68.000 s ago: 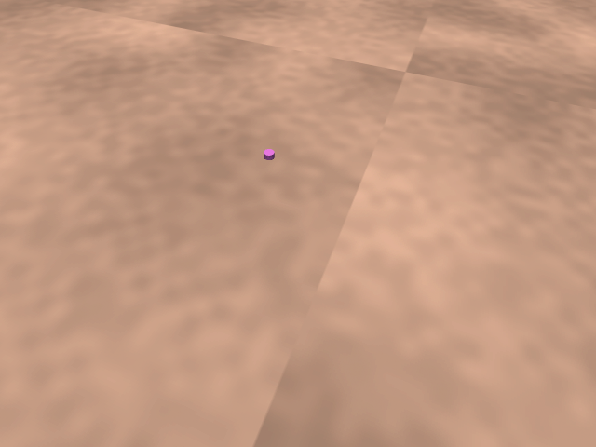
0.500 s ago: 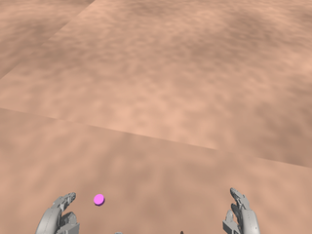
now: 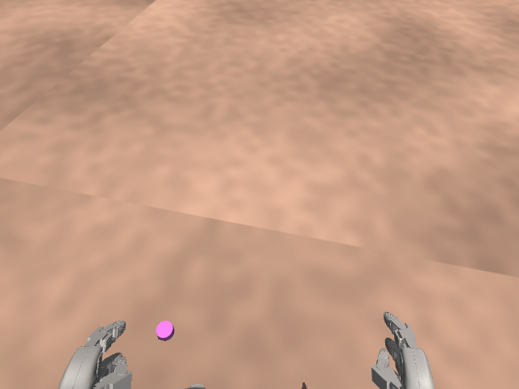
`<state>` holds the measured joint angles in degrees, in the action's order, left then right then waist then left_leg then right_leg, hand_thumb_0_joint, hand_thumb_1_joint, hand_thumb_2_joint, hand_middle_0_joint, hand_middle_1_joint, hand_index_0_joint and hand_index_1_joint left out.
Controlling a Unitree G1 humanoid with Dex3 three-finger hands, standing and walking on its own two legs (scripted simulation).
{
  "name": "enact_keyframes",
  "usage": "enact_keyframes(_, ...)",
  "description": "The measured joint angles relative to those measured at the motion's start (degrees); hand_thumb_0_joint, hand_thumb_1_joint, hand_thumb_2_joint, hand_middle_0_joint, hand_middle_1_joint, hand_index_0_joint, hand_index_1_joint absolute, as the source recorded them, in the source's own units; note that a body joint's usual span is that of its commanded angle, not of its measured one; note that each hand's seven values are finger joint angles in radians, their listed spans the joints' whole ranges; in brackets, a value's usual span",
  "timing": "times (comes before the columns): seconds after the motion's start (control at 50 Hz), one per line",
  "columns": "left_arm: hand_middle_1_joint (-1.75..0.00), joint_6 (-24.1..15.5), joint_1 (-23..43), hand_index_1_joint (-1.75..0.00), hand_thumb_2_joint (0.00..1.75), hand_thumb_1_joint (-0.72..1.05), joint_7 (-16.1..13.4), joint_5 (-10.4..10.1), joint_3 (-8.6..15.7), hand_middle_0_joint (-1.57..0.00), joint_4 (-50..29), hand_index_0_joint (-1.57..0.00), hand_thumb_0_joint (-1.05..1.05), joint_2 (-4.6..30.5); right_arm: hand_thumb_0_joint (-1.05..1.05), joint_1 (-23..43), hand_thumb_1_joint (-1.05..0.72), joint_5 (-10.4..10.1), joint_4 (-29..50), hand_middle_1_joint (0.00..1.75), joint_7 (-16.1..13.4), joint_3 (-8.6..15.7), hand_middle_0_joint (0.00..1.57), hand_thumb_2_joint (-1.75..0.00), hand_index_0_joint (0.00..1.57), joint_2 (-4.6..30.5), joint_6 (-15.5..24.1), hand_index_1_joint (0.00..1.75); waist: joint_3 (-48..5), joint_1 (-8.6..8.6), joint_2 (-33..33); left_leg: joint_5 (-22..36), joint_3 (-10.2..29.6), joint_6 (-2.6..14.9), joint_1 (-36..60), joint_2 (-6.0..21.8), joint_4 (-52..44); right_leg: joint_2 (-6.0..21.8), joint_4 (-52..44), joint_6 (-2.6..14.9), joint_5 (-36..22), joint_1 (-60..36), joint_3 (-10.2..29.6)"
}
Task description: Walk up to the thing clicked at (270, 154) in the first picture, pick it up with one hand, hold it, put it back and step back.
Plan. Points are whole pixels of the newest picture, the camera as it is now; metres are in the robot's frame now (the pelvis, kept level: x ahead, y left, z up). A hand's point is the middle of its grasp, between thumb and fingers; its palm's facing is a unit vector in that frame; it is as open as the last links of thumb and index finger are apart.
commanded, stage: home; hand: left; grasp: from above
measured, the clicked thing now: (165, 330) +0.43 +0.29 -0.70
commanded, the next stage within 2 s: stand in 0.08 s
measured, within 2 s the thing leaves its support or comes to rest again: neither
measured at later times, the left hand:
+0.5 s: hand out of the picture +0.10 +0.24 -0.11, palm faces +0.00 -0.94 -0.34, open 7.4 cm
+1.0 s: hand out of the picture +0.04 +0.25 -0.10, palm faces +0.02 -0.94 -0.34, open 7.4 cm
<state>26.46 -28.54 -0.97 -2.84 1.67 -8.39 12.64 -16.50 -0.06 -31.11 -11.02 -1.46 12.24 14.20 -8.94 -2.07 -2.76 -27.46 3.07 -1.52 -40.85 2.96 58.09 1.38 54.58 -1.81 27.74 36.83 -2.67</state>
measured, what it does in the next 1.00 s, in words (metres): rises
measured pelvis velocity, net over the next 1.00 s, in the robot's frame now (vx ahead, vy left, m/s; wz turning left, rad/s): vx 0.00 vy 0.01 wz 0.00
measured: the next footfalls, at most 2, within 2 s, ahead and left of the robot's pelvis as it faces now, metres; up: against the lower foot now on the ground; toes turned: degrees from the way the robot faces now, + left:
none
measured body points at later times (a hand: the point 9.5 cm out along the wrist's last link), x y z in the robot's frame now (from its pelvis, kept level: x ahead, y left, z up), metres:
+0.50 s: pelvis +0.00 +0.01 +0.03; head +0.02 +0.01 +0.48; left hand +0.10 +0.29 -0.08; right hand +0.10 -0.28 -0.09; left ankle +0.01 +0.13 -0.68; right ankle -0.01 -0.14 -0.68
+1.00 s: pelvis +0.00 +0.01 +0.06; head +0.00 +0.00 +0.51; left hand +0.04 +0.29 -0.07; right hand +0.07 -0.27 -0.08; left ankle +0.01 +0.13 -0.68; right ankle -0.01 -0.14 -0.68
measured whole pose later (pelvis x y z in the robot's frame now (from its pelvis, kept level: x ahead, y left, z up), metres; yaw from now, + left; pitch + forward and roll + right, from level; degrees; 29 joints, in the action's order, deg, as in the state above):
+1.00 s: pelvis +0.00 +0.01 +0.06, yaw +0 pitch -4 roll +0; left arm 0.3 -10.2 -1.7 2.0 1.5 62.4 16.8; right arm -8.0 1.7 -62.4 -1.1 1.8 16.5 0.2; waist 4.0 1.0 -0.8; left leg -12.1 0.4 -0.6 -8.8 0.6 24.7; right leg 3.5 23.7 -2.7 13.3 6.5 -1.6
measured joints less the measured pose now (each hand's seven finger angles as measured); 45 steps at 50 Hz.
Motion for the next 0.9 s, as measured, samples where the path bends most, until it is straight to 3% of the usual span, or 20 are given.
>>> enact_keyframes(0.18, -0.30, -0.11, 0.29, -0.30, 0.90, 0.90, -0.02, -0.04, -0.08, -0.20, 0.41, -0.20, 0.01, -0.04, 0.02, 0.07, -0.89, 0.03, -0.17, 0.30, -0.02, 0.02, 0.21, -0.89, 0.21, 0.10, -0.26, 0.30, -0.35, -0.12, -0.15, -0.16, 0.11, -0.08, 0.22, 0.05, 0.09, -0.06, 0.12, 0.05, 0.20, -0.23, -0.09)
enact_keyframes(0.24, -0.30, -11.00, 7.75, -0.30, 0.90, 0.90, -0.71, 3.90, -1.87, -0.20, 14.30, -0.21, 0.01, 1.43, 0.01, 3.55, -0.89, 4.28, -6.11, 0.30, 3.28, 0.86, 0.20, -0.89, 0.21, 1.15, -3.90, 0.30, 5.22, 1.76, 1.61, 1.09, -0.94, 0.33, 5.81, -0.80, -2.52, 0.83, -0.94, 0.22, -0.25, -4.93, 0.78)
enact_keyframes(0.28, -0.30, -15.83, 11.98, -0.30, 0.90, 0.90, -0.77, 5.36, -1.76, -0.20, 23.96, -0.21, 0.01, 2.40, 0.01, 5.64, -0.89, 5.47, -10.12, 0.30, 6.08, 0.64, 0.21, -0.89, 0.21, 2.34, -7.62, 0.30, 7.18, 2.64, 2.86, 2.37, -1.68, 0.49, 8.52, -1.42, -5.03, 1.48, -2.21, 0.28, -0.97, -6.94, 1.40)
enact_keyframes(0.4, -0.30, -21.59, 15.28, -0.30, 0.90, 0.90, -0.67, 5.91, -0.07, -0.20, 40.77, -0.21, 0.01, 4.35, 0.02, 6.43, -0.90, 3.63, -15.97, 0.30, 10.13, 3.11, 0.21, -0.89, 0.21, 4.05, -11.38, 0.30, 10.50, 3.22, 4.01, 4.79, -2.86, 0.88, 14.48, -2.17, -10.60, 2.25, -6.60, -0.35, -3.01, -12.04, 2.33)
enact_keyframes(0.62, -0.30, -24.85, 14.30, -0.30, 0.90, 0.90, -0.80, 5.37, 0.71, -0.20, 58.83, -0.20, 0.01, 4.08, 0.01, 5.22, -0.90, 3.02, -24.05, 0.30, 10.09, 4.16, 0.20, -0.89, 0.21, 4.32, -13.49, 0.30, 11.99, 3.25, 2.69, 8.32, -2.80, 1.31, 22.67, -2.15, -19.71, 2.14, -17.43, -0.92, -7.54, -21.05, 1.78)
enact_keyframes(0.9, -0.30, -25.89, 17.09, -0.30, 0.90, 0.90, -0.85, 4.81, -0.12, -0.20, 69.07, -0.21, 0.00, 3.71, 0.01, 7.83, -0.90, 1.87, -30.03, 0.30, 9.86, 3.23, 0.20, -0.89, 0.21, 3.72, -14.02, 0.30, 12.88, 3.24, 1.95, 14.00, -2.73, 1.17, 30.63, -2.40, -30.98, 2.25, -28.75, -1.03, -13.21, -29.10, 1.26)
